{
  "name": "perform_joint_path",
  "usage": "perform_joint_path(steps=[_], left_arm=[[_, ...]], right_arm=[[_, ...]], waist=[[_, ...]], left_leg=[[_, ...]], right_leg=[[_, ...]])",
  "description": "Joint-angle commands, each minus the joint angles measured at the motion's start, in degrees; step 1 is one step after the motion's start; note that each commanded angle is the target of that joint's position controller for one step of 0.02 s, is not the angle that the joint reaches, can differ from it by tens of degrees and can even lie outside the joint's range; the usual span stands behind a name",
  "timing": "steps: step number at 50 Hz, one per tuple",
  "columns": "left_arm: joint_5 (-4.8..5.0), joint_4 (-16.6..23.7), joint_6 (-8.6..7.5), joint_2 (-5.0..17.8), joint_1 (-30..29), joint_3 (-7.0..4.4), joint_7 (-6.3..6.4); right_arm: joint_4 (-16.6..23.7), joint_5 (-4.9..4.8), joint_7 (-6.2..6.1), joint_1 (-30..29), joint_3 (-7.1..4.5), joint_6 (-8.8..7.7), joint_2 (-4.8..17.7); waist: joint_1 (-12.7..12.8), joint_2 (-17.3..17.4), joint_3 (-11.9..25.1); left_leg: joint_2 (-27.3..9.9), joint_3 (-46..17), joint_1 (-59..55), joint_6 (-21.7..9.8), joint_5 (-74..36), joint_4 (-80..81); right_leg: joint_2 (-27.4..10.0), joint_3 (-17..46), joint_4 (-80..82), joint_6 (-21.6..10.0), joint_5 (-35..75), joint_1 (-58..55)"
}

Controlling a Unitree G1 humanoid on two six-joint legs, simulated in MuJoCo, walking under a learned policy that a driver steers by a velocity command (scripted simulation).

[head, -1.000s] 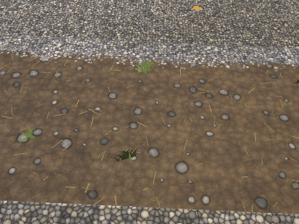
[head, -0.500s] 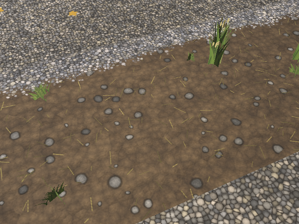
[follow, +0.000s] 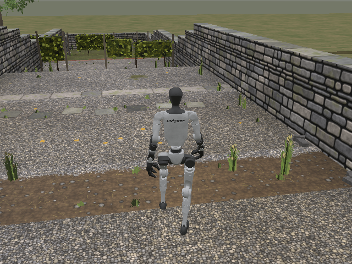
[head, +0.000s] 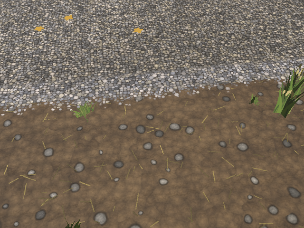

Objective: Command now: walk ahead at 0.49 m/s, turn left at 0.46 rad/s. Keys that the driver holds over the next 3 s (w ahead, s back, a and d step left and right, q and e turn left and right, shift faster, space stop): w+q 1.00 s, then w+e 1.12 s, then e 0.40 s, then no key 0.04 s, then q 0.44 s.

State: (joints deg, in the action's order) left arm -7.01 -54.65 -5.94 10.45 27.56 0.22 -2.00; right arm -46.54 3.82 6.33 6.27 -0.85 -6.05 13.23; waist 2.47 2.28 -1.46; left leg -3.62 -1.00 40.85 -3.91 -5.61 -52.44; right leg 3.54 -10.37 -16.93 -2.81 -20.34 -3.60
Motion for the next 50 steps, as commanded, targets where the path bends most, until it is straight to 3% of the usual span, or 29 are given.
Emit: perform_joint_path(steps=[1,3,5,6,7,8,9,11,13,15,16,17,19,21,23,24,25,26,27,29,32,35,39,43,46,47,48,49,50], left_arm=[[0.1,3.68,-1.51,10.59,-4.22,-1.69,0.35],[-0.03,5.48,-1.49,15.1,-7.24,-2.77,0.54],[-0.16,7.75,-1.45,20.41,-16.42,-4.58,-1.16],[-0.67,6.52,-1.12,11.27,-9.35,-2.25,-3.31],[1.26,7.99,-1.95,1.29,-5.91,0.5,-5.21],[4.01,13.04,-2.44,6.7,-17.05,-0.39,-4.17],[5.07,16.42,-1.67,9.47,-21.99,-0.81,-2.62],[1.68,15.09,0.82,7.97,-16.93,0.13,-0.23],[1.16,16.12,2.27,4.49,-12.6,1.33,0.8],[1.02,14.41,2.34,3.21,-3.87,2.21,-0.66],[0.71,14.69,2.13,5.35,-8.8,2.13,-1.45],[-0.17,16.65,2.21,5.88,-14.58,2.24,-1.95],[1.62,19.09,2.34,5.73,-26.34,3.46,-2.94],[3.44,20.0,2.82,5.09,-27.74,3.17,-3.33],[3.03,15.67,2.24,10.85,-14.97,0.18,-1.9],[11.95,12.64,1.73,12.3,-4.19,-3.29,0.93],[9.53,8.41,1.4,12.47,8.25,-2.5,1.64],[8.68,6.85,1.45,16.52,8.44,-4.18,1.4],[9.78,5.88,2.14,18.97,7.81,-5.99,0.5],[7.96,4.3,2.75,10.5,2.63,-3.59,1.81],[8.03,1.68,0.92,0.59,-7.97,-0.21,2.46],[4.37,4.73,0.41,6.96,-14.11,-1.36,4.34],[8.3,2.05,0.82,12.88,-6.54,-3.94,5.87],[7.98,1.43,2.83,12.78,-1.77,-5.43,4.71],[7.81,2.69,3.66,15.93,-2.49,-6.56,4.13],[7.48,3.96,3.31,15.57,-3.58,-6.33,4.16],[5.69,8.76,1.45,9.42,-2.57,-4.07,3.17],[6.64,10.64,-2.07,9.88,-6.61,-3.55,1.78],[9.18,12.13,-3.31,13.68,-13.3,-5.19,1.33]], right_arm=[[3.08,0.38,-0.88,4.53,-2.06,-0.46,6.96],[2.0,0.05,-2.0,11.66,-3.48,-0.95,10.02],[-5.85,-0.97,-3.59,35.03,-5.79,-2.5,12.93],[-8.46,0.63,-4.99,37.6,-6.19,-2.56,13.7],[-7.38,0.95,-4.86,38.44,-5.52,-2.69,16.06],[-8.37,0.75,-4.24,36.17,-5.87,-3.91,15.26],[-6.67,-1.11,-3.25,28.08,-3.93,-5.5,9.04],[-3.91,0.83,-2.12,12.07,-0.03,-3.8,1.67],[-1.46,0.32,-2.46,4.19,-0.07,-2.26,5.03],[1.25,0.8,-3.44,1.12,-0.46,-3.19,9.31],[0.08,0.8,-5.43,9.01,0.69,-4.56,5.07],[-2.31,-0.43,-6.89,16.96,0.85,-5.0,5.3],[-4.6,-2.61,-7.31,26.94,0.38,-4.2,4.53],[-5.5,-0.97,-3.78,27.29,0.01,-1.45,11.18],[-3.64,0.19,-1.22,25.12,0.36,0.0,11.94],[-4.99,-8.2,-5.86,20.84,-0.29,1.51,3.24],[-6.75,-8.28,-6.61,27.37,1.0,1.79,-0.92],[-4.5,-9.46,-7.27,33.99,1.21,1.74,-1.78],[-1.01,-9.22,-8.15,30.23,1.13,1.39,-0.18],[6.75,-9.2,-9.94,10.15,0.0,2.26,2.18],[9.64,-7.35,-9.06,3.34,-0.34,5.49,0.1],[10.84,-4.47,-7.83,5.02,-1.87,4.55,1.31],[13.78,-5.78,-5.11,-3.86,-1.21,4.48,-1.14],[17.28,-5.88,-2.86,-13.61,-1.47,3.88,-0.31],[15.95,-5.49,-2.58,-4.92,-4.13,4.12,4.91],[12.61,-5.49,-3.57,7.29,-6.54,4.38,9.54],[11.11,-5.39,-4.71,13.94,-8.59,4.38,18.71],[11.26,-4.91,-5.39,20.33,-8.06,4.48,18.66],[9.73,-3.5,-5.7,19.67,-6.82,4.5,14.9]], waist=[[-6.22,-4.3,-3.63],[-9.4,-6.45,-2.33],[-20.19,-1.69,0.8],[-16.09,10.66,6.76],[-12.31,5.24,16.87],[-15.54,-1.41,4.0],[-13.07,1.4,-2.22],[-3.05,-3.71,-3.6],[2.92,-3.69,-1.93],[7.11,-4.72,1.38],[-0.54,-5.09,-0.62],[-4.88,-2.19,-2.23],[-14.3,-3.62,-4.16],[-10.81,1.27,-5.08],[-2.71,0.04,-4.28],[2.04,2.37,2.49],[3.54,-3.79,14.45],[0.04,-14.49,20.44],[0.85,-19.49,19.49],[1.6,-8.67,6.36],[-4.19,-6.49,-9.56],[-6.54,-9.94,-4.66],[-2.38,-6.13,-2.31],[1.92,-4.15,-5.28],[-4.1,-6.63,2.6],[-9.85,-5.8,9.32],[-9.03,7.77,17.25],[-10.99,9.01,29.06],[-12.2,5.25,22.39]], left_leg=[[1.55,1.84,-11.18,-0.54,5.92,-3.79],[6.45,6.88,-22.7,-0.94,17.05,-6.35],[10.35,6.89,-44.53,-3.05,14.71,3.27],[5.68,-5.98,-59.82,-13.94,-5.17,8.41],[-7.39,-32.8,-68.65,-26.08,-21.62,16.01],[-11.41,-39.34,-59.3,-24.99,-17.14,21.14],[-12.67,-42.72,-50.05,-23.71,5.56,19.85],[-9.5,-38.52,-20.43,-22.73,15.93,21.96],[0.6,-24.45,6.19,-17.67,23.27,22.38],[7.01,-12.93,21.92,-11.45,28.1,16.38],[7.74,-12.75,9.41,-8.49,37.59,9.74],[6.76,-16.12,-1.73,-8.23,42.04,4.21],[7.48,-16.46,-14.94,-6.78,47.19,-2.32],[6.71,-22.37,-2.73,-9.98,50.9,0.09],[7.09,-25.51,2.1,-7.71,47.94,-9.83],[9.76,-19.84,-5.74,-3.5,44.76,-24.75],[11.98,-16.87,5.94,-0.16,59.32,-49.92],[9.62,-13.03,19.63,2.69,54.38,-66.6],[6.37,-7.78,27.85,3.82,46.51,-71.71],[1.78,-1.08,35.43,3.99,33.25,-76.27],[-3.05,-8.81,29.84,1.78,22.9,-54.72],[-0.53,-2.35,1.03,5.28,1.18,-18.33],[-0.32,-2.14,1.28,3.46,-2.08,5.58],[0.76,2.28,6.13,-0.77,10.9,13.81],[7.87,8.66,-15.86,-4.62,17.44,17.35],[8.28,4.97,-36.08,-7.4,13.59,18.46],[-8.39,-25.7,-63.05,-17.43,15.12,20.3],[-16.88,-50.48,-71.67,-22.97,21.85,32.89],[-14.83,-41.94,-69.68,-19.22,20.31,34.07]], right_leg=[[-16.81,1.9,-1.51,-5.18,47.94,11.49],[-17.02,-0.41,-11.92,-2.79,66.56,13.88],[-13.77,-0.68,-43.69,-0.41,63.27,25.91],[-4.34,0.68,-75.42,3.26,5.13,42.21],[0.08,14.42,-80.84,5.31,-18.73,54.67],[-1.33,21.9,-77.74,7.29,-16.61,62.3],[-4.03,24.06,-73.53,8.35,-15.58,68.48],[-6.58,22.57,-65.6,4.57,-10.45,55.69],[-6.74,14.68,-52.97,5.94,-6.38,32.98],[-6.82,6.86,-55.16,6.26,17.92,10.61],[-9.85,15.9,-44.27,7.55,36.95,21.97],[-8.51,14.75,-37.25,7.12,34.02,31.8],[-8.11,15.2,-6.53,5.74,36.88,37.38],[-5.15,9.12,-3.74,5.75,46.53,17.25],[-6.26,8.99,-6.71,3.67,44.11,-0.16],[-13.57,19.24,-0.7,0.92,43.87,0.56],[-19.59,19.77,-20.08,1.88,71.34,-20.66],[-26.62,26.93,-24.92,-1.15,66.6,-29.22],[-31.52,37.28,-16.71,-7.95,37.6,-25.5],[-31.38,42.37,1.93,-12.18,-6.16,-7.32],[-24.59,26.23,1.43,-4.07,-0.4,18.51],[-14.52,6.37,5.85,-2.94,12.7,35.85],[-19.87,7.05,7.01,-4.04,17.88,14.77],[-22.56,5.93,2.8,-3.55,23.17,0.5],[-20.33,-0.69,-16.12,-1.76,57.52,2.28],[-18.01,-2.12,-31.61,0.57,56.6,13.37],[-9.76,-1.1,-58.07,4.83,14.85,42.86],[-2.51,13.64,-68.85,4.8,-11.99,53.61],[-5.5,16.62,-69.3,3.56,-7.6,61.52]])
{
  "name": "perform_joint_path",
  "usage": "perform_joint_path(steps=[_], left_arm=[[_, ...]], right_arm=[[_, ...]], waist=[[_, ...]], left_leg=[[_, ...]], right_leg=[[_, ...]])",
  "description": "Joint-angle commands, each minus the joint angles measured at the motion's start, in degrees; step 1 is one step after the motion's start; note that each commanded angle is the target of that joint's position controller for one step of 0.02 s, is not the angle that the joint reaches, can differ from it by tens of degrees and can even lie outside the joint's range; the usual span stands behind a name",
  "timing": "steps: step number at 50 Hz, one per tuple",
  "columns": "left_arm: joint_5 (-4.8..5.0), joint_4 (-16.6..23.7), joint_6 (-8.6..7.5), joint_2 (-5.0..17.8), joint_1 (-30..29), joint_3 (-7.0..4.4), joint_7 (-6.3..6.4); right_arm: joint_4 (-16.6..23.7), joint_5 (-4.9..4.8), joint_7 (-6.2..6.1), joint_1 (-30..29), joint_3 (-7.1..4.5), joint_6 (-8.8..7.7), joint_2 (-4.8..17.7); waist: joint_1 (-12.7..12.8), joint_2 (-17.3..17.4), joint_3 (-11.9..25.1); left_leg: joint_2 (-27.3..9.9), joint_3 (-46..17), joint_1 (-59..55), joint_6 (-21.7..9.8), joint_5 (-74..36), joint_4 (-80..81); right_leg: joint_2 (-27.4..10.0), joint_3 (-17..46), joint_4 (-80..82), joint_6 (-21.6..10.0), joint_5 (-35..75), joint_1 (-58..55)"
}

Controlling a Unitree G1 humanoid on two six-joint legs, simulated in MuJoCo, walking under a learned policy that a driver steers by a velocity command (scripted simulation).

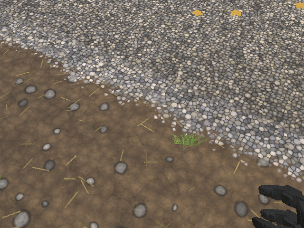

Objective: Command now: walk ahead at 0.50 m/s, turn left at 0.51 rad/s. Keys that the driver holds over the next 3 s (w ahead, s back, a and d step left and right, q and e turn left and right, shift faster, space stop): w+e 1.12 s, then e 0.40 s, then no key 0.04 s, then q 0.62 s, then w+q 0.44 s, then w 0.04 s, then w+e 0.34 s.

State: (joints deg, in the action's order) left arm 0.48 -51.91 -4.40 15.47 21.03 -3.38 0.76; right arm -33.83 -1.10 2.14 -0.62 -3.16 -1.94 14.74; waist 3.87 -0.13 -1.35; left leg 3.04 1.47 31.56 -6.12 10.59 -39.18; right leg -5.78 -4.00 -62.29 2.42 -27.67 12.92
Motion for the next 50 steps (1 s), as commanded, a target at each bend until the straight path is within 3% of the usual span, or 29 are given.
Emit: perform_joint_path(steps=[1,2,3,4,6,9,12,17,19,21,22,23,24,25,26,27,28,29,30,33,37,39,42,45,46,47,48,49,50], left_arm=[[1.79,8.8,-4.72,7.23,-6.59,-1.12,-0.98],[0.74,7.89,-3.9,6.92,-6.1,-1.34,-0.19],[0.32,6.95,-2.49,7.07,-4.34,-1.96,0.17],[0.29,6.72,-1.39,6.68,-2.93,-2.08,0.07],[-0.09,6.6,-0.17,4.7,-2.53,-1.94,-0.02],[-0.16,8.54,-0.11,3.39,-8.9,-1.55,0.19],[0.25,9.49,-0.56,2.34,-13.79,-1.03,-0.74],[0.93,12.48,-0.57,2.67,-20.63,-0.67,-2.57],[0.62,13.85,-0.74,2.82,-21.91,-0.64,-3.64],[0.27,14.14,-0.61,4.03,-19.13,-1.18,-4.16],[0.1,13.57,-0.39,5.56,-15.19,-1.97,-4.11],[0.1,11.66,-0.27,7.76,-6.95,-3.23,-3.87],[-0.07,10.42,0.04,12.37,2.06,-4.63,-3.18],[1.07,10.15,-0.41,15.52,2.46,-5.0,-3.37],[1.13,10.24,0.01,10.11,5.62,-3.63,-2.98],[0.79,10.83,0.14,8.37,1.86,-3.19,-2.47],[0.58,12.04,0.24,8.05,-2.41,-3.02,-2.25],[0.45,12.82,0.23,6.89,-5.4,-2.65,-2.0],[0.03,13.64,0.21,6.14,-6.77,-2.3,-1.7],[0.69,14.38,0.25,6.66,-7.55,-2.53,-1.04],[1.13,13.79,1.01,9.03,-5.11,-3.47,-0.01],[1.14,12.96,1.39,8.86,-2.79,-3.56,-0.02],[1.51,12.37,1.73,7.87,-0.77,-3.52,-0.04],[1.24,13.14,1.93,7.07,-2.01,-3.51,0.12],[0.91,13.94,1.66,5.3,-2.93,-2.96,0.01],[0.07,15.35,1.33,2.02,-3.29,-1.78,-0.21],[1.85,16.81,1.01,0.28,4.82,-0.98,-0.07],[2.25,15.23,1.14,6.25,4.59,-1.87,0.29],[1.47,15.77,1.59,9.13,-1.4,-2.63,0.3]], right_arm=[[-3.8,0.54,-1.75,21.5,-3.58,0.28,10.0],[-2.27,0.04,-1.69,14.31,-2.71,-0.01,7.54],[-1.73,0.32,-1.38,9.32,-1.97,-0.52,5.02],[-1.75,1.03,-1.13,7.19,-1.88,-1.19,4.69],[-3.55,1.08,-0.98,7.99,-2.19,-2.48,5.69],[-6.7,1.09,-1.86,11.78,-2.26,-3.32,5.87],[-8.49,1.03,-2.39,13.74,-2.28,-3.59,6.24],[-11.97,0.94,-2.72,17.54,-2.78,-3.37,7.32],[-12.74,0.73,-3.02,17.97,-3.1,-2.8,7.87],[-12.4,0.37,-3.53,16.0,-3.45,-2.08,9.21],[-12.22,0.22,-3.8,15.28,-3.61,-1.69,9.99],[-11.85,0.1,-4.05,14.07,-3.34,-1.37,9.89],[-10.58,1.0,-4.37,14.72,-2.61,-1.76,8.46],[-9.22,2.65,-2.72,22.38,-0.07,-3.36,1.12],[-9.54,0.86,-1.52,17.49,-1.02,-5.4,6.59],[-7.36,-0.94,-1.17,11.16,-1.53,-6.35,8.3],[-6.55,-0.21,-1.57,8.38,-1.15,-6.78,7.24],[-6.38,1.32,-2.08,7.51,-1.45,-6.74,7.05],[-6.01,1.78,-2.28,8.08,-1.68,-6.21,6.88],[-5.48,1.86,-2.72,9.06,-1.54,-4.72,5.33],[-3.36,1.87,-2.41,0.81,-0.36,-4.53,2.65],[-2.59,1.15,-2.03,-1.73,-0.51,-4.77,3.25],[-1.66,0.6,-1.58,-3.2,-1.21,-5.35,5.3],[-2.56,0.35,-1.51,1.57,-2.42,-6.34,7.29],[-3.5,0.95,-1.85,6.86,-3.21,-6.54,8.85],[-4.27,1.85,-2.36,15.37,-4.13,-6.54,11.98],[-6.35,2.48,-2.18,20.42,-5.05,-5.82,16.15],[-5.49,1.13,-1.98,19.21,-4.18,-5.54,11.05],[-4.74,0.97,-2.2,16.96,-3.13,-5.14,7.43]], waist=[[-10.19,5.51,14.95],[-6.16,0.58,10.44],[-2.81,1.58,7.86],[-0.88,3.14,6.97],[-0.09,2.89,6.36],[-2.35,2.53,3.18],[-4.83,2.74,2.04],[-7.8,2.27,-1.03],[-7.73,2.53,-1.13],[-5.43,4.47,1.55],[-3.21,5.3,4.51],[1.31,4.13,8.43],[4.43,-2.68,15.16],[-1.26,-16.2,22.11],[3.27,-10.84,23.98],[3.73,-8.05,15.14],[1.65,-0.85,10.54],[-0.45,1.53,7.32],[-2.44,0.44,6.83],[-4.44,-1.25,5.08],[-1.62,-3.59,3.0],[-0.15,-4.55,3.44],[0.15,-5.15,3.7],[-3.4,-6.9,4.64],[-6.15,-6.12,7.97],[-9.66,0.2,14.63],[-6.37,19.02,20.29],[-7.6,13.82,17.02],[-9.19,8.2,10.27]], left_leg=[[-19.41,-33.41,-49.84,-13.93,-2.55,20.1],[-16.71,-25.54,-37.26,-11.25,-9.32,20.17],[-14.04,-20.06,-27.55,-9.51,-13.27,21.97],[-13.05,-18.2,-21.3,-9.09,-14.4,23.69],[-12.52,-13.97,-16.71,-9.53,-18.08,26.21],[-11.88,-8.99,-17.55,-8.03,-20.68,27.9],[-11.39,-5.16,-19.81,-5.39,-17.57,28.22],[-15.94,-3.72,-30.75,-4.49,-17.38,26.62],[-17.35,-3.0,-35.4,-3.63,-24.05,23.78],[-16.86,-0.73,-36.61,-2.06,-42.4,17.55],[-16.04,0.4,-36.47,-1.25,-52.3,11.54],[-13.85,2.54,-33.14,0.19,-55.16,0.57],[-11.22,4.41,-19.69,2.58,-37.73,-17.72],[1.44,-0.72,6.17,6.33,18.22,-37.1],[0.03,-9.21,13.89,4.96,20.39,-41.35],[-2.74,-8.71,18.43,4.2,14.87,-39.73],[-4.97,-8.14,16.24,4.04,10.8,-34.88],[-6.4,-7.62,12.82,4.79,8.86,-29.65],[-7.32,-7.71,8.48,5.42,7.99,-27.06],[-7.45,-5.61,5.61,8.14,6.48,-17.78],[-4.08,-3.55,-1.65,9.52,-10.21,1.1],[-2.39,-3.87,-4.76,9.57,-15.62,5.83],[-1.92,-6.22,-5.49,8.39,-12.75,10.58],[-2.08,-6.01,-12.93,5.48,-7.91,14.8],[-4.9,-7.29,-22.03,3.58,-7.53,14.67],[-14.6,-16.48,-36.17,0.01,-4.97,14.07],[-27.25,-42.18,-51.59,-10.27,5.89,18.3],[-27.75,-46.9,-49.85,-9.96,18.95,20.69],[-24.76,-37.84,-43.55,-7.05,17.76,21.38]], right_leg=[[1.0,8.56,-18.5,-2.3,4.43,44.3],[-1.64,7.45,-13.36,-1.9,8.47,38.01],[-3.5,7.62,-8.9,-1.65,11.03,31.2],[-3.85,7.42,-7.36,-1.58,12.58,26.27],[-3.21,6.46,-4.87,-0.98,16.64,23.79],[-2.84,6.78,6.25,-1.02,26.69,27.52],[-0.65,6.35,19.77,-2.7,38.43,25.33],[1.79,7.11,27.7,-5.36,36.47,29.41],[2.71,5.87,28.64,-6.79,29.9,30.52],[5.57,1.94,28.76,-8.68,22.18,23.76],[7.84,-0.16,28.68,-9.83,19.31,17.23],[9.96,-0.64,32.16,-11.79,22.3,5.55],[0.91,13.54,32.67,-15.96,27.98,-12.8],[-12.04,43.99,37.24,-27.61,18.83,-34.34],[-11.57,49.36,43.16,-26.15,7.93,-37.76],[-10.04,41.51,44.46,-23.2,9.77,-31.89],[-8.15,36.13,45.04,-21.48,16.18,-23.05],[-6.6,32.17,46.07,-20.89,23.72,-15.26],[-5.09,29.65,47.24,-20.8,28.76,-10.32],[-2.86,24.49,48.63,-20.48,34.33,-2.9],[2.15,18.95,48.38,-16.7,30.67,4.98],[2.18,20.47,47.17,-15.38,27.42,4.94],[0.46,26.05,43.28,-14.42,22.18,-0.65],[0.62,29.41,37.0,-12.67,22.57,-2.88],[2.79,27.41,30.51,-10.94,24.4,-0.34],[6.69,21.95,14.82,-8.62,15.92,7.51],[12.86,14.97,-1.89,-5.1,-6.82,26.41],[7.75,15.23,-9.82,-4.14,-4.94,33.81],[6.03,14.29,-12.2,-3.67,0.7,35.39]])
Over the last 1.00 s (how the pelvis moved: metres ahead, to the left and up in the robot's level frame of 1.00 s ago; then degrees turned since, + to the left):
0.53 0.10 -0.19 36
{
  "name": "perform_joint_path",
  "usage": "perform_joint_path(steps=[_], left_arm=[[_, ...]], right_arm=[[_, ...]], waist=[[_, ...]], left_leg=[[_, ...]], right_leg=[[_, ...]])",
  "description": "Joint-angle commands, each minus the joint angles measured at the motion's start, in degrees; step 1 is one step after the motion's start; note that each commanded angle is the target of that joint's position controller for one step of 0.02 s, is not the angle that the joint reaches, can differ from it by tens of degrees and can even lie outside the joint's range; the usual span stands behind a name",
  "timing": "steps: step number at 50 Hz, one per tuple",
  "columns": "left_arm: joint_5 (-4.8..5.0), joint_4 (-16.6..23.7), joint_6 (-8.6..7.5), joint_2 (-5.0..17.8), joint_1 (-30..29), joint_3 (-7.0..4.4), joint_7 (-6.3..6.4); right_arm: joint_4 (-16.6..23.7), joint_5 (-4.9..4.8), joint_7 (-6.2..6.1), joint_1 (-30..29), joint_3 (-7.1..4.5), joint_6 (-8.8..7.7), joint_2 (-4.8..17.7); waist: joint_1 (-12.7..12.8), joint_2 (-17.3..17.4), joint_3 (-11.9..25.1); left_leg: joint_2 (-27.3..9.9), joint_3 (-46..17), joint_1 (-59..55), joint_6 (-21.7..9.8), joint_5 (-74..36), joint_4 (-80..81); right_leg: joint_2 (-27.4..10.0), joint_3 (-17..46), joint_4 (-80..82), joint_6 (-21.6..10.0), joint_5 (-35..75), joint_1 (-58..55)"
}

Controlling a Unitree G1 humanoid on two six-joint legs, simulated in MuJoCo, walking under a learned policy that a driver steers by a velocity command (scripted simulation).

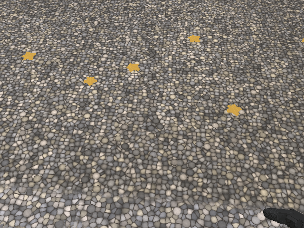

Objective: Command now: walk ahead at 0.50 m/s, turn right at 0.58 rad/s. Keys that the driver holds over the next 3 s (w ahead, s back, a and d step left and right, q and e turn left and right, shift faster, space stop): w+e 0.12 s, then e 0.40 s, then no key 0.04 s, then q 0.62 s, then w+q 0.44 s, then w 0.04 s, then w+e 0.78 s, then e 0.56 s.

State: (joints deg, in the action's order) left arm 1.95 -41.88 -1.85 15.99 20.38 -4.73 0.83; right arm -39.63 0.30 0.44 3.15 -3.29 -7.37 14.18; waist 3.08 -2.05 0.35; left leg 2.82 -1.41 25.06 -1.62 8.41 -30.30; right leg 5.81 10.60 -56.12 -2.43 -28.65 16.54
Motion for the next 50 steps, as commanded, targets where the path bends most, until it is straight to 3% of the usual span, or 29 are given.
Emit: perform_joint_path(steps=[1,2,4,6,10,13,16,19,20,21,22,23,24,25,26,28,30,32,35,38,39,40,41,42,43,45,49,50], left_arm=[[-0.75,6.34,-0.62,8.04,-3.69,-1.39,0.27],[-1.25,7.22,-0.6,7.24,-5.56,-1.47,0.04],[-0.43,7.71,-0.26,4.95,-4.99,-1.29,-0.69],[-0.42,8.21,0.19,3.44,-5.57,-0.95,-0.92],[-1.23,9.3,0.47,2.65,-8.93,-0.49,-0.98],[-1.28,10.09,0.17,1.63,-13.66,0.05,-2.14],[-1.17,11.64,0.43,2.64,-16.63,-0.35,-3.52],[-1.64,11.63,0.76,5.94,-12.45,-1.99,-4.07],[-1.66,9.93,0.65,7.86,-6.39,-3.13,-3.79],[-1.63,9.14,0.76,11.63,-1.23,-4.48,-2.59],[-2.11,10.58,1.1,17.03,-2.51,-4.69,-1.24],[-2.8,12.69,0.71,14.94,-2.55,-3.68,-1.65],[-2.57,13.19,0.71,11.92,-5.01,-2.98,-1.99],[-1.46,12.75,0.83,10.03,-8.02,-2.44,-1.81],[-0.97,12.83,1.22,8.73,-9.77,-1.94,-1.48],[-2.02,13.11,1.76,8.44,-13.13,-1.59,-1.03],[-2.93,12.43,1.51,7.66,-13.93,-1.25,-0.7],[-3.06,11.23,1.33,6.56,-14.11,-0.75,-0.35],[-3.84,8.75,1.34,4.15,-13.57,0.43,-0.46],[-3.69,7.15,1.39,5.08,-14.37,0.54,-0.75],[-3.47,6.35,1.45,5.05,-12.9,0.59,-0.57],[-3.48,5.94,1.47,5.02,-11.41,0.54,-0.16],[-3.86,5.98,1.4,5.02,-8.2,0.32,0.12],[-3.89,6.19,1.45,4.37,-10.71,0.28,0.63],[-3.42,6.78,1.71,4.35,-13.24,-0.01,1.02],[-3.08,7.06,2.33,3.24,-13.93,-0.27,1.3],[-2.71,7.04,1.78,2.71,-11.28,-0.88,0.65],[-2.84,6.73,1.85,4.19,-11.41,-1.49,0.57]], right_arm=[[1.38,0.05,-0.52,10.47,-2.4,0.77,7.09],[0.93,0.22,-0.48,8.9,-2.0,1.09,6.04],[0.14,0.46,-0.44,8.27,-1.62,0.99,5.21],[-1.08,0.07,-0.31,8.78,-1.97,0.58,6.24],[-2.67,0.06,-1.04,6.83,-2.74,1.31,9.03],[-3.81,-0.51,-1.93,7.35,-2.85,2.58,10.27],[-4.78,-1.45,-2.18,8.77,-3.24,3.48,11.96],[-4.25,-2.77,-2.58,7.37,-4.01,4.22,13.72],[-4.0,-2.98,-2.65,7.01,-3.82,4.44,12.91],[-3.53,-1.69,-2.37,9.4,-3.18,4.2,11.15],[-1.78,2.49,-1.37,14.92,-1.02,3.79,4.5],[-1.62,1.06,-0.42,15.43,-0.72,3.2,8.56],[-0.89,-0.87,-0.17,9.32,-1.59,3.41,11.71],[0.02,-0.83,-0.61,6.75,-1.38,3.99,11.1],[-0.42,-0.09,-1.33,5.98,-1.32,4.76,10.46],[-0.76,-0.05,-1.78,7.63,-1.34,6.26,10.16],[-2.15,-0.07,-2.06,10.04,-0.66,6.79,8.0],[-2.83,0.06,-2.25,10.34,0.19,7.11,6.01],[-3.06,-0.46,-1.79,8.77,0.6,7.67,5.41],[-2.36,-0.04,-1.32,7.34,0.03,7.73,6.87],[-1.7,0.55,-1.2,6.69,-0.14,7.74,7.72],[-0.38,1.09,-1.19,5.45,-0.41,7.67,10.0],[0.37,0.65,-1.43,3.44,-1.31,7.75,13.61],[0.13,0.23,-1.33,3.74,-1.71,7.78,12.86],[0.53,0.42,-1.3,3.65,-1.34,7.6,11.44],[0.98,0.12,-1.52,3.89,-1.67,7.27,11.57],[2.89,-1.01,-1.96,4.01,-2.09,7.37,10.4],[3.53,-1.3,-1.96,5.56,-2.19,7.58,10.05]], waist=[[-7.36,6.28,4.7],[-6.38,6.02,1.76],[-4.55,8.14,0.26],[-4.09,7.96,-0.2],[-3.21,6.67,-0.61],[-5.13,6.93,0.0],[-5.85,7.23,0.57],[-2.59,8.24,3.16],[0.63,6.41,5.69],[2.58,0.73,9.24],[-3.23,-15.18,14.52],[-0.26,-11.78,27.19],[1.48,-4.69,22.56],[0.01,-1.26,16.18],[-1.37,1.63,12.0],[-4.56,-0.49,8.63],[-5.29,-2.07,9.73],[-4.93,-2.75,11.49],[-3.52,-4.96,10.28],[-4.09,-5.17,4.94],[-3.91,-4.23,3.28],[-2.72,-0.95,1.53],[0.63,7.16,0.31],[-0.68,12.44,-0.22],[-1.5,13.8,-1.32],[-2.04,15.26,-0.92],[-1.78,12.36,4.15],[-3.16,7.36,5.05]], left_leg=[[-21.91,-27.5,-30.21,-9.71,12.76,13.38],[-19.67,-22.52,-25.28,-9.1,7.02,14.63],[-16.83,-15.08,-19.93,-8.04,1.52,17.44],[-16.78,-10.84,-18.75,-8.88,-2.69,19.37],[-15.99,0.15,-18.24,-8.58,-28.08,17.42],[-14.42,6.27,-17.84,-6.93,-29.74,15.9],[-16.18,7.21,-21.98,-6.21,-30.07,12.64],[-16.9,8.08,-24.82,-4.55,-40.4,2.6],[-14.81,9.78,-23.3,-2.86,-39.32,-6.37],[-11.2,10.8,-13.75,0.4,-25.5,-20.16],[-2.98,10.0,7.87,4.38,30.02,-41.14],[-0.23,-2.81,13.47,4.9,33.23,-51.87],[-2.78,-4.86,15.59,4.39,26.77,-51.74],[-4.39,-4.17,16.79,4.42,21.9,-47.84],[-5.77,-4.07,15.44,4.86,19.33,-43.9],[-6.23,-2.76,7.89,5.12,17.15,-37.03],[-5.89,-0.91,3.25,5.81,16.35,-30.88],[-6.64,-0.66,-1.47,5.94,12.81,-24.41],[-7.22,-0.61,-8.26,5.28,6.98,-16.42],[-5.05,2.21,-12.04,3.04,4.48,-6.21],[-5.16,1.62,-11.85,1.89,3.11,-2.64],[-8.27,-3.09,-10.18,0.13,-3.14,0.63],[-11.49,-8.3,-7.84,-2.73,-3.78,2.99],[-12.78,-12.81,-1.99,-5.14,4.86,7.92],[-13.81,-16.29,0.0,-5.96,7.42,10.81],[-14.06,-18.65,-2.08,-6.34,4.39,10.43],[-11.63,-18.95,-6.53,-5.98,-5.69,3.12],[-9.42,-16.23,-3.14,-4.48,-4.47,1.37]], right_leg=[[-7.33,-2.0,-17.63,1.48,5.89,29.93],[-8.7,-2.3,-15.4,1.59,8.56,28.97],[-10.61,-3.64,-12.72,1.43,10.89,25.41],[-11.27,-4.41,-10.8,1.96,12.87,26.01],[-10.8,-6.88,0.92,3.94,20.81,24.32],[-9.44,-10.45,12.41,3.43,30.42,18.24],[-8.38,-11.7,18.77,1.81,29.03,15.96],[-5.07,-14.13,23.87,-1.53,22.14,9.08],[-2.96,-14.87,29.27,-3.24,26.41,1.1],[-6.56,-8.53,30.91,-6.29,43.71,-11.9],[-22.16,11.93,23.08,-15.68,75.11,-29.84],[-28.79,27.47,29.21,-24.07,61.5,-34.51],[-24.98,21.27,31.8,-20.9,52.91,-29.71],[-21.79,16.12,32.73,-17.51,46.43,-22.91],[-19.53,13.45,34.2,-15.3,42.11,-15.82],[-17.0,9.44,36.34,-13.64,40.13,-3.77],[-16.01,5.38,35.99,-13.43,45.3,-0.23],[-15.16,2.2,35.71,-12.46,43.29,1.4],[-15.19,0.87,37.93,-10.94,25.25,4.74],[-14.16,0.75,37.47,-7.79,7.07,7.31],[-13.37,0.79,36.49,-5.7,4.16,6.75],[-11.53,-0.44,33.0,-2.91,3.1,6.12],[-6.84,-5.31,29.54,-0.18,3.16,6.29],[-3.57,-11.22,24.3,2.11,8.06,2.07],[-2.8,-11.7,21.39,2.4,11.22,0.67],[-2.56,-11.02,20.18,1.72,12.09,1.21],[-5.09,-9.27,24.09,0.04,17.92,-2.26],[-6.73,-8.79,24.28,-0.94,19.39,-5.42]])
Over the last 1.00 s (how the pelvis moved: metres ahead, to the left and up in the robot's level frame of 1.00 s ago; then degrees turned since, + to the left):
0.58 -0.06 0.02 -24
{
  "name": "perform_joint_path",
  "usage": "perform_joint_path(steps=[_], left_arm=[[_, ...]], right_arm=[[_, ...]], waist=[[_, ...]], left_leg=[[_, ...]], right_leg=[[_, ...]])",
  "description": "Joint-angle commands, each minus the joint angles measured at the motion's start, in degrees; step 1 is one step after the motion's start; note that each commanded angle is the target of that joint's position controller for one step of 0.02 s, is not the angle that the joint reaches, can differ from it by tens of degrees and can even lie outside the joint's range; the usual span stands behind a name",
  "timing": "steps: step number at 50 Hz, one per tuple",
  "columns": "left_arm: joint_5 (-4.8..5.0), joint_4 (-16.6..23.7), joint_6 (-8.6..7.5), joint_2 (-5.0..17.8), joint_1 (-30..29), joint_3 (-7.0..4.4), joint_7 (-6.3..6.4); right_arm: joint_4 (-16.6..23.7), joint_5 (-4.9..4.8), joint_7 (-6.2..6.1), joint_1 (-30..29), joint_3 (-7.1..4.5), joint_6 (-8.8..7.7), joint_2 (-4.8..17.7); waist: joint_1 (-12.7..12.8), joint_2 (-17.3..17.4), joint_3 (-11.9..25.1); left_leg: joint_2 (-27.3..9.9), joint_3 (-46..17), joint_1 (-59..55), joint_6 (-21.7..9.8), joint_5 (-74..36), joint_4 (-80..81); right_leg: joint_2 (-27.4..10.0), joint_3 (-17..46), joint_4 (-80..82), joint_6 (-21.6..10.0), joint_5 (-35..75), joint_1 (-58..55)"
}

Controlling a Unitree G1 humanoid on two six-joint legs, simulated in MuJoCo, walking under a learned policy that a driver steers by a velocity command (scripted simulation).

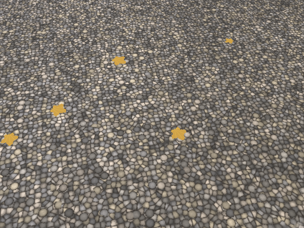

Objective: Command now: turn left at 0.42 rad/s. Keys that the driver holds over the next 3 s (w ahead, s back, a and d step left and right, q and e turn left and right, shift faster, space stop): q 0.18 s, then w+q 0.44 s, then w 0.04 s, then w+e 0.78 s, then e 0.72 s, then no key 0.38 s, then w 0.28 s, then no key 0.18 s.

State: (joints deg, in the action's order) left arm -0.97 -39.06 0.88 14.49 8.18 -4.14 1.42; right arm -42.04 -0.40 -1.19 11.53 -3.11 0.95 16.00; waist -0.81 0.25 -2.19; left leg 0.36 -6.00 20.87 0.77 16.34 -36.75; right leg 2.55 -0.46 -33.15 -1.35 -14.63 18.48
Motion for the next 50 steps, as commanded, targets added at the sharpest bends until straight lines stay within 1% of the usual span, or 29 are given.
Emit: perform_joint_path(steps=[1,2,3,4,5,6,7,10,13,15,16,17,18,19,20,22,26,32,37,39,40,41,42,43,44,45,46,48,50], left_arm=[[0.07,3.84,-0.71,6.02,1.73,-2.53,-0.09],[-0.02,3.66,-0.47,6.69,3.0,-2.76,-0.03],[-0.1,3.66,-0.42,8.26,3.6,-3.04,0.09],[-0.18,4.37,-0.83,8.15,2.81,-2.86,0.47],[-0.37,4.88,-1.4,7.88,3.22,-2.51,0.88],[-0.16,5.23,-1.74,8.02,1.18,-2.44,1.2],[0.43,5.17,-1.81,8.63,-1.16,-2.63,1.31],[0.69,4.43,-0.92,10.05,-1.56,-3.23,1.38],[1.95,3.27,-0.79,11.71,0.76,-3.76,0.62],[2.71,2.53,-1.02,10.45,0.44,-3.33,0.0],[2.25,1.95,-1.2,7.54,1.14,-2.61,-0.38],[0.55,3.52,-1.57,3.36,-1.13,-1.33,-1.02],[1.02,7.88,-3.24,4.45,-6.23,-1.45,-1.11],[2.76,8.3,-4.61,8.27,-10.2,-2.26,-1.37],[2.99,7.51,-5.4,9.85,-8.97,-2.73,-1.57],[0.57,4.69,-6.03,9.24,-5.48,-2.84,-1.11],[0.55,3.44,-6.45,6.27,-7.3,-1.94,-1.69],[1.74,5.0,-7.18,4.85,-15.97,-0.65,-3.26],[2.01,4.68,-8.16,6.07,-16.23,-0.42,-4.67],[1.69,3.31,-8.17,8.13,-10.78,-1.38,-4.28],[1.43,1.35,-8.06,10.04,-3.44,-2.28,-3.9],[0.92,-0.35,-7.92,12.34,7.97,-2.74,-3.69],[0.79,-2.52,-7.57,17.1,14.84,-4.01,-3.94],[2.8,-3.22,-7.48,12.17,14.16,-2.57,-4.34],[2.99,-2.56,-6.98,9.97,9.91,-1.9,-3.82],[2.05,-1.68,-6.41,9.39,7.28,-1.56,-3.35],[1.64,-1.33,-6.02,8.48,5.61,-1.21,-3.17],[1.15,-0.76,-5.87,7.62,4.54,-0.75,-2.68],[1.89,-1.13,-5.82,7.94,4.74,-0.83,-2.08]], right_arm=[[6.32,-0.66,-0.29,-2.91,-2.42,-0.62,8.17],[6.99,-0.79,-0.19,-3.14,-2.35,-0.43,7.34],[7.46,-0.64,0.01,-2.64,-2.2,-0.22,6.39],[7.88,-0.29,0.23,-2.88,-2.69,0.0,7.27],[8.04,-0.35,0.45,-3.57,-3.53,0.35,8.71],[7.66,-0.76,0.5,-2.86,-3.73,0.84,8.2],[7.49,-0.97,0.5,-2.4,-3.29,1.31,6.74],[8.45,-1.02,1.34,-4.09,-1.98,1.64,3.87],[9.14,-1.47,2.71,-3.57,-2.25,1.49,5.09],[5.82,-1.2,2.95,3.76,-3.09,1.25,5.98],[3.48,-1.26,2.58,9.01,-3.96,1.0,7.55],[3.1,-1.01,1.72,14.44,-5.29,0.38,13.1],[6.14,0.36,2.33,13.21,-5.52,-1.63,18.06],[6.53,1.01,2.4,10.95,-4.52,-3.05,13.8],[6.58,0.67,2.07,8.26,-3.46,-3.8,11.22],[7.2,-0.03,1.13,5.0,-2.57,-3.82,9.01],[5.96,-0.01,-0.13,8.61,-2.45,-4.27,8.57],[2.87,-1.14,-0.63,14.28,-3.09,-3.84,9.43],[1.09,-0.88,-0.54,15.58,-3.14,-3.33,9.61],[1.15,-0.87,-0.52,14.44,-3.17,-3.11,9.96],[1.32,-0.67,-0.53,13.88,-2.83,-3.05,9.33],[2.48,0.33,-0.62,12.82,-1.96,-3.17,7.75],[3.37,0.22,-0.38,18.88,-0.58,-4.01,3.01],[3.71,0.04,-0.13,16.54,-0.74,-5.27,6.12],[5.16,-1.25,0.44,9.41,-1.5,-6.21,9.0],[6.03,-0.95,0.69,5.0,-1.1,-7.2,8.59],[6.65,0.27,0.81,2.82,-1.22,-7.8,8.07],[7.07,1.14,1.03,3.62,-1.21,-7.84,6.74],[7.53,1.4,1.04,3.35,-0.66,-7.38,5.12]], waist=[[1.24,0.61,7.58],[1.35,-4.95,7.06],[1.07,-10.95,6.88],[1.58,-13.5,7.31],[2.15,-9.25,7.08],[0.84,-5.46,6.64],[-0.18,-4.89,5.46],[1.38,-7.58,6.67],[1.8,-9.91,7.69],[-1.44,-7.53,7.59],[-2.68,-2.07,7.19],[-4.16,13.39,5.03],[-4.9,17.21,4.24],[-5.44,10.41,1.16],[-2.91,8.63,-0.95],[-0.42,6.42,-0.85],[-0.81,4.86,1.03],[-4.2,7.09,-1.04],[-4.62,8.86,-1.78],[-1.32,9.74,1.98],[2.28,8.83,7.56],[7.3,5.35,16.47],[4.99,-13.49,24.38],[5.77,-14.06,21.94],[6.11,-9.78,11.71],[5.39,-3.84,7.33],[3.85,-0.92,3.92],[1.02,-3.17,3.16],[0.07,-4.45,2.47]], left_leg=[[-4.36,-8.31,3.48,-5.0,-9.11,4.15],[-1.01,-3.92,7.68,-2.83,-4.23,-1.37],[1.49,0.82,11.56,-1.03,2.55,-8.41],[0.39,3.04,14.54,0.35,15.75,-19.75],[-0.91,1.61,16.69,1.24,19.32,-29.85],[-2.17,0.64,17.08,1.71,17.62,-33.0],[-3.6,0.76,16.94,1.98,14.52,-29.76],[-3.51,6.43,9.08,2.24,9.05,-18.35],[-1.89,10.03,0.2,-0.24,6.59,-5.72],[1.29,13.5,-11.04,-2.85,1.94,4.78],[1.44,10.92,-18.55,-4.72,4.07,8.19],[-12.41,-12.27,-25.82,-10.6,8.47,14.88],[-22.27,-38.68,-24.42,-21.85,19.42,24.49],[-22.17,-37.62,-22.53,-21.74,24.34,27.89],[-20.15,-32.3,-20.47,-18.91,22.36,27.37],[-14.87,-21.91,-17.07,-14.86,11.17,25.93],[-10.25,-12.67,-16.04,-12.7,-5.04,25.85],[-9.93,-12.28,-16.03,-12.37,-8.27,24.06],[-12.94,-12.07,-21.01,-11.34,-18.44,21.01],[-11.51,-8.82,-23.15,-9.75,-39.89,13.66],[-9.06,-5.73,-21.55,-8.32,-49.43,4.62],[-7.11,-4.6,-11.2,-6.62,-40.62,-10.38],[3.44,-0.29,11.51,-1.17,-3.25,-33.58],[3.1,-3.8,20.15,-1.24,13.92,-39.09],[-0.28,-2.94,24.67,-1.57,9.78,-40.36],[-2.39,-1.58,23.51,-1.98,5.8,-38.03],[-3.82,-0.69,22.16,-1.66,3.29,-33.63],[-5.29,-0.06,17.6,-0.61,1.09,-27.76],[-5.37,1.63,16.07,1.0,1.58,-21.49]], right_leg=[[-5.58,4.23,4.08,-3.3,5.34,-8.56],[-10.0,9.14,8.08,-5.83,6.64,-10.51],[-17.87,17.23,12.27,-10.23,11.57,-12.34],[-25.08,22.68,13.74,-15.0,19.17,-12.94],[-27.34,23.33,13.94,-17.43,25.18,-12.67],[-25.9,19.53,13.35,-16.22,25.84,-12.01],[-23.15,14.8,13.41,-13.63,23.86,-11.26],[-17.72,4.18,13.67,-10.24,18.88,-8.59],[-18.22,2.65,15.56,-9.29,-1.51,-6.02],[-17.1,-0.2,11.23,-6.66,-11.41,-0.28],[-14.55,-4.55,2.36,-3.75,-15.88,5.93],[-8.43,-9.94,-22.66,1.66,-22.3,22.35],[-1.52,0.2,-31.48,2.55,-23.37,37.22],[-4.54,5.0,-34.49,1.24,-17.83,39.36],[-5.91,5.39,-32.48,0.22,-10.53,38.75],[-7.31,4.9,-27.09,1.37,-0.55,32.88],[-4.52,3.17,-16.08,3.44,11.83,25.67],[-2.3,3.32,0.03,4.29,16.05,20.24],[-2.42,0.61,4.68,0.82,12.81,15.73],[0.29,-2.76,6.72,-2.33,9.65,6.95],[0.44,-2.93,6.93,-4.86,11.33,-4.2],[-7.68,7.38,4.09,-9.71,11.62,-22.61],[-21.59,36.27,8.35,-19.79,0.76,-42.72],[-22.19,46.78,16.2,-19.73,-7.2,-42.73],[-20.48,38.33,16.98,-17.27,-7.7,-34.68],[-18.02,32.15,17.96,-15.89,-2.94,-26.66],[-15.84,28.32,19.2,-15.22,2.5,-20.24],[-12.93,24.52,21.54,-15.17,8.71,-13.86],[-11.93,21.16,22.66,-15.68,12.82,-9.41]])
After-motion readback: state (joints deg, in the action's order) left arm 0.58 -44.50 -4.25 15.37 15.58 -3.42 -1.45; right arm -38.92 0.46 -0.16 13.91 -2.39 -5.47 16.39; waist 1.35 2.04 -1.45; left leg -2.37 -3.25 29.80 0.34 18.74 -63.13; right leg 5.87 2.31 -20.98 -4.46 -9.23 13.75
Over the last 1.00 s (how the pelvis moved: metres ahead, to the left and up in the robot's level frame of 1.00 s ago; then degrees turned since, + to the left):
0.26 -0.02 0.00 -14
